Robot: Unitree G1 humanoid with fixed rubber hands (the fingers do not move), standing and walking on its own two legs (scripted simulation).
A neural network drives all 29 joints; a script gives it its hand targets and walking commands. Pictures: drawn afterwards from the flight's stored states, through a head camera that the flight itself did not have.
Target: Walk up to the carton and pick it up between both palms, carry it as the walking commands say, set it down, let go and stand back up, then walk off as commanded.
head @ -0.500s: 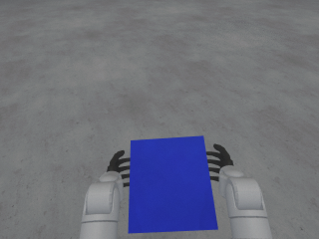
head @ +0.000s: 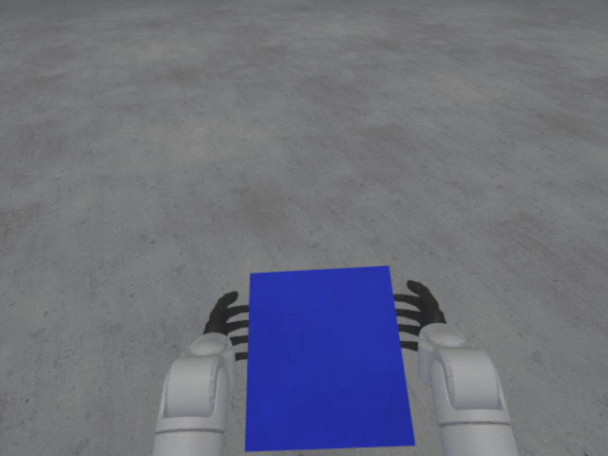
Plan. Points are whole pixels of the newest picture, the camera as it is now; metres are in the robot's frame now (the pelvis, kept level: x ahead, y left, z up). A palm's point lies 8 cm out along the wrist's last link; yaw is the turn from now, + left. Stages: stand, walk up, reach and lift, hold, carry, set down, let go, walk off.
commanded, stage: carry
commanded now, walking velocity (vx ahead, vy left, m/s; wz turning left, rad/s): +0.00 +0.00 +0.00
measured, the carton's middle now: (324, 360) +0.30 +0.00 -0.03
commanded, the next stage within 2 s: hold in 0.58 s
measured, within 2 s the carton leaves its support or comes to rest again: neither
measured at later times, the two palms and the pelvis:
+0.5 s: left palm (225, 353) +0.27 +0.13 +0.04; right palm (437, 346) +0.28 -0.14 +0.05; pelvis +0.00 -0.01 +0.00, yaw +0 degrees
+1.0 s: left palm (226, 338) +0.29 +0.13 +0.05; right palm (435, 330) +0.29 -0.14 +0.06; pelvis -0.01 +0.00 +0.00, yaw -8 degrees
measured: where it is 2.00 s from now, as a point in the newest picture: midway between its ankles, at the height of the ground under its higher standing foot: outside the picture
